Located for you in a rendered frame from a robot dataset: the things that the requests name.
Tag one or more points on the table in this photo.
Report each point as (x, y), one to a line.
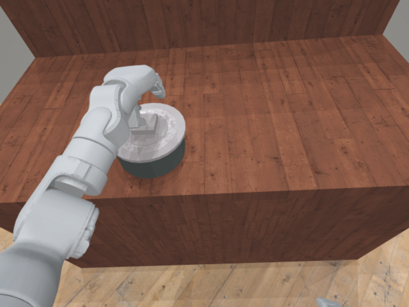
(296, 114)

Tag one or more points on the knob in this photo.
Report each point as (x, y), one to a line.
(149, 128)

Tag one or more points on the left robot upper arm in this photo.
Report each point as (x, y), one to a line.
(60, 226)

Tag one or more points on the pot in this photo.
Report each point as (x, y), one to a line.
(156, 168)

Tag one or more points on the robot left forearm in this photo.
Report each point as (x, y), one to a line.
(83, 166)

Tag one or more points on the left robot hand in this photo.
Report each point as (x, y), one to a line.
(143, 78)

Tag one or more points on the lid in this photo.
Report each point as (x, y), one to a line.
(169, 134)

